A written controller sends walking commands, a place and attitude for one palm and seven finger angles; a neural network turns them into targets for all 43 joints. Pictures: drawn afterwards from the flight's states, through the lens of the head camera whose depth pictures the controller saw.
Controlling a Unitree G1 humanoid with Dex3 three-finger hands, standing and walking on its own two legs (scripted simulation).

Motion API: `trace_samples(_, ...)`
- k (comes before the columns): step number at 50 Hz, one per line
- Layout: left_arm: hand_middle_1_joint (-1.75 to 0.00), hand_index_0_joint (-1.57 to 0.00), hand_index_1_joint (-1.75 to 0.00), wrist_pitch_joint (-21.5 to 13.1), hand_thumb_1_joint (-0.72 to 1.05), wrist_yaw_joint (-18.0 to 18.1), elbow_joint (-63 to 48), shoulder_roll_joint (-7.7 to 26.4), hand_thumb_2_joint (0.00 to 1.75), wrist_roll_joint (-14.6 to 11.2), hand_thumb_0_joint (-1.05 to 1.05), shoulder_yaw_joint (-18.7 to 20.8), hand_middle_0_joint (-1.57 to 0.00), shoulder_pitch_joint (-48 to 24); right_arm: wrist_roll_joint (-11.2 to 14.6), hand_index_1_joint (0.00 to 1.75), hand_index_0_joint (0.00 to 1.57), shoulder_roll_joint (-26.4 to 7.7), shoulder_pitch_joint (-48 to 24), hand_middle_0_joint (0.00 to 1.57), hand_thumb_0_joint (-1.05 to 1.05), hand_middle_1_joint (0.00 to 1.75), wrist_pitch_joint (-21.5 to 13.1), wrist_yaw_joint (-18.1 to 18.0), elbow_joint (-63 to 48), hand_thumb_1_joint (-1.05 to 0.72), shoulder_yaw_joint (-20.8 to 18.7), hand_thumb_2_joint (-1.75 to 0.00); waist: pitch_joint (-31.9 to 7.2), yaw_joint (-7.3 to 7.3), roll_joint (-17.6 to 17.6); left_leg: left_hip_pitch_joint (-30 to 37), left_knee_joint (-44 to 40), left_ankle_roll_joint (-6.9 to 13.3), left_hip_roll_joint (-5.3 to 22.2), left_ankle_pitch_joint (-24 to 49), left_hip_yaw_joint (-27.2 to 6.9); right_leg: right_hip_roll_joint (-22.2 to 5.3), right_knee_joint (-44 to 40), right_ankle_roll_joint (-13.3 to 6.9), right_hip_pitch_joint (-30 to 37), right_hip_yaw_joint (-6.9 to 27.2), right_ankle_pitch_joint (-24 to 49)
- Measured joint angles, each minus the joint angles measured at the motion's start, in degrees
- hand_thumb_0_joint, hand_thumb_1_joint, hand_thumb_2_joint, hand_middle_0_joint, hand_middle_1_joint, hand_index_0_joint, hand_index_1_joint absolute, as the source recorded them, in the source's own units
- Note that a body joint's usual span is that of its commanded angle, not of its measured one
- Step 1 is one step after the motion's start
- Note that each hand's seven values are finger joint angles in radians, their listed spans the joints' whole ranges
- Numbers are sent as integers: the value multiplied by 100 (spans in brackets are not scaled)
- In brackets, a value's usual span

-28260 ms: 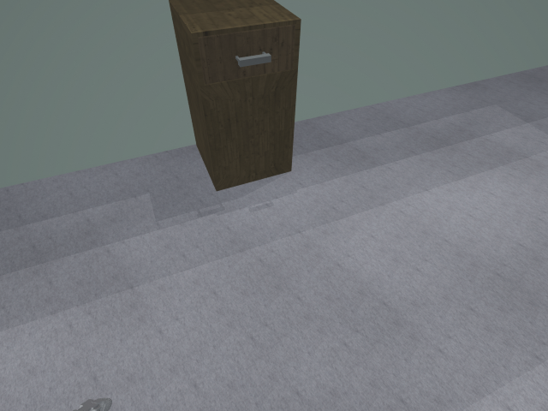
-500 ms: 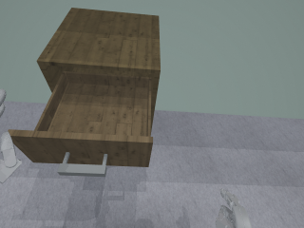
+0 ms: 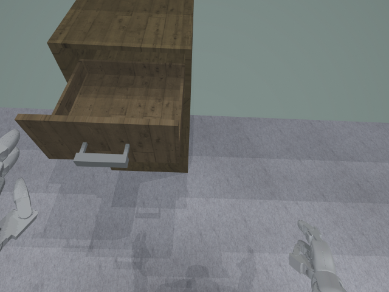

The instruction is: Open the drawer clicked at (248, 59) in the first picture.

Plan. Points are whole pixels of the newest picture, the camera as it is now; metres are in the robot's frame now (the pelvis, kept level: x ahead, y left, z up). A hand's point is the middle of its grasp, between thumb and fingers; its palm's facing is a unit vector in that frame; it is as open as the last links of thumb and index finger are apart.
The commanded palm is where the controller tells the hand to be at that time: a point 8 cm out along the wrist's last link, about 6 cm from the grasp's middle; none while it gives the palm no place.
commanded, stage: stop stepping back and stand still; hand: left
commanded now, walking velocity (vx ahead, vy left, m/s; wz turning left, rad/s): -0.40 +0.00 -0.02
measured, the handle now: (103, 153) +0.44 +0.27 -0.07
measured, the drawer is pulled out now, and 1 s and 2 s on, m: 0.30 0.30 0.30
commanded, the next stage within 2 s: let the arm hang, fingers relaxed in 0.88 s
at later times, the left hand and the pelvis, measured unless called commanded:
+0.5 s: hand out of the picture +0.05 +0.20 +0.15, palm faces +0.35 -0.84 -0.41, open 7.4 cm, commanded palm -0.01 +0.25 +0.18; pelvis -0.14 -0.04 +0.00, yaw +2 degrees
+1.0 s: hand out of the picture +0.03 +0.19 +0.15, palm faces +0.35 -0.84 -0.41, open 7.4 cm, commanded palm none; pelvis -0.14 -0.04 +0.00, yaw +4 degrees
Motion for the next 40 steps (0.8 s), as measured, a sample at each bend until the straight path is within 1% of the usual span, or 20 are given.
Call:
trace_samples(2, -30, -21, -30, -11, 89, -15, -75, -12, 90, -2, 2, -95, -21, -36, -48, 30, 20, 157, -19, 19, 1, 30, -186, 98, 38, -90, 31, -90, 89, 96, -167, -56, 21, 11, -24, 42, 76, 15, 566, 88, -245, 235, -510)
trace_samples(4, -30, -21, -30, 42, 89, -27, -280, 23, 90, -5, 2, -117, -21, 71, -97, 30, 20, 295, 44, 19, 1, 30, -349, 170, 4, -90, 129, -90, 105, 107, -174, -126, 46, -28, 46, 154, 47, 55, 947, 157, -318, 304, -791)
trace_samples(7, -30, -21, -30, 37, 89, 15, -616, 158, 90, -16, 2, -14, -22, 271, -56, 30, 20, 425, 250, 20, 1, 30, -483, 263, -111, -90, 316, -90, 60, 116, -71, -270, 222, -125, 177, 239, -54, 17, 472, 223, 90, 229, -640)
trace_samples(8, -30, -21, -30, 0, 89, 26, -670, 199, 90, -15, 2, 50, -22, 292, -40, 30, 20, 434, 313, 20, 1, 30, -496, 284, -141, -90, 369, -90, 57, 143, 1, -346, 378, -141, 244, 191, -79, 23, 164, 193, 238, 152, -243)
trace_samples(10, -30, -21, -30, -84, 89, 11, -612, 205, 90, -4, 2, 95, -22, 195, -22, 30, 20, 410, 395, 20, 1, 30, -434, 305, -83, -90, 416, -90, 105, 98, 231, -538, 986, -108, 337, -519, -269, 146, 6, -30, 365, -63, 207)
trace_samples(11, -30, -21, -30, -104, 89, -14, -538, 195, 90, -11, 2, 89, -22, 120, -20, 30, 20, 397, 463, 20, 1, 30, -372, 307, -9, -90, 419, -90, 44, 92, 247, -725, 1571, -103, 250, -845, -340, 132, -38, -127, 369, -115, 249)
trace_samples(13, -30, -21, -30, -141, 89, -98, -282, 54, 90, -19, 2, 54, -22, -47, -37, 30, 20, 348, 604, 20, 1, 30, -238, 311, 176, -90, 403, -90, -163, 122, 179, -1062, 2847, -88, 20, -875, -331, 42, -206, -206, 327, -105, 346)
trace_samples(15, -30, -21, -30, -155, 89, -151, 74, -137, 90, -26, 1, 47, -22, -119, -55, 30, 20, 282, 722, 20, 1, 30, -124, 295, 325, -90, 389, -90, -427, 103, 87, -1134, 3485, -69, -85, -640, -161, -54, -402, -202, 220, -62, 469)
trace_samples(18, -30, -21, -30, -72, 89, -157, 595, -293, 90, 3, 1, -26, -21, -108, -45, 30, 20, 159, 897, 20, 1, 30, -115, 230, 401, -90, 338, -90, -771, -5, 24, -669, 2899, 46, -56, -747, 82, -153, -668, -177, 46, -149, 500)
trace_samples(21, -30, -21, -30, 62, 89, -108, 568, -307, 90, 71, 1, -176, -21, -40, -81, 30, 20, 4, 1018, 20, 2, 30, -310, 169, 348, -90, 268, -90, -842, -97, -49, 234, 1134, 254, 0, -1071, 247, -160, -808, -180, -116, -262, 821)
trace_samples(23, -30, -21, -30, 47, 89, -65, 275, -280, 90, 112, 2, -269, -21, 26, -132, 30, 20, -136, 1061, 20, 2, 30, -493, 131, 240, -90, 194, -90, -727, -175, 25, 833, -158, 320, 87, -873, 222, -91, -571, -164, -272, -390, 831)
trace_samples(25, -30, -21, -30, -9, 89, -38, 115, -172, 90, 185, 2, -283, -21, 45, -177, 30, 20, -67, 1054, 20, 2, 30, -602, 109, 249, -90, 115, -90, -522, -140, -193, 992, -265, 162, -26, -548, 306, -128, 192, -13, -413, -146, 19)
trace_samples(28, -30, -21, -30, -107, 89, -59, -1, -14, 90, 228, 2, -195, -22, 175, -133, 30, 20, 20, 1229, 20, 2, 30, -796, 154, 270, -90, 58, -90, -605, -219, -55, 1057, -208, 117, 44, -533, 213, 68, 1969, 79, -665, 0, -644)
trace_samples(29, -30, -21, -30, -152, 89, -65, -16, 60, 90, 222, 2, -130, -22, 172, -104, 30, 20, 51, 1285, 20, 2, 30, -837, 172, 304, -90, 58, -90, -643, -242, 26, 1056, -194, 97, 83, -532, 141, 112, 2231, 76, -650, 5, -694)
trace_samples(31, -30, -21, -30, -290, 89, -74, 49, 168, 90, 183, 2, 33, -22, 107, -67, 30, 20, 86, 1350, 20, 1, 30, -837, 186, 376, -90, 106, -90, -678, -214, 198, 1009, -99, 40, 173, -556, 33, 121, 1931, 51, -394, -63, -794)
trace_samples(33, -30, -21, -30, -394, 89, -72, 221, 216, 90, 146, 2, 234, -22, 1, -59, 30, 20, 102, 1345, 20, 1, 30, -755, 194, 406, -90, 178, -90, -654, -109, 342, 878, 169, -11, 250, -678, 17, 81, 1015, 47, 41, -133, -709)
trace_samples(35, -30, -21, -30, -423, 89, -64, 393, 253, 90, 139, 1, 427, -22, -157, -52, 30, 20, 122, 1255, 20, 1, 30, -664, 217, 385, -90, 232, -90, -557, -3, 379, 577, 764, 3, 251, -968, 55, 4, 31, 22, 456, -88, -244)
trace_samples(36, -30, -21, -30, -436, 89, -83, 525, 175, 90, 145, 1, 416, -21, -314, -41, 30, 20, 99, 1135, 20, 1, 30, -595, 232, 439, -90, 223, -90, -447, 32, 498, 360, 1229, 81, 297, -1181, -25, 63, 59, -41, 404, -132, 59)
trace_samples(38, -30, -21, -30, -416, 89, -155, 799, -62, 90, 144, 1, 236, -21, -622, -50, 30, 20, 70, 920, 20, 1, 30, -418, 260, 622, -90, 175, -90, -263, 19, 651, -141, 2364, 138, 229, -1326, -242, 117, 166, -131, 403, -275, 81)
trace_samples(40, -30, -21, -30, -362, 89, -213, 944, -340, 90, 135, 1, 41, -21, -671, -58, 30, 20, 83, 827, 20, 1, 30, -289, 317, 714, -90, 160, -90, -233, 37, 602, -503, 3085, 135, 115, -1117, -232, 108, -18, -150, 481, -285, 108)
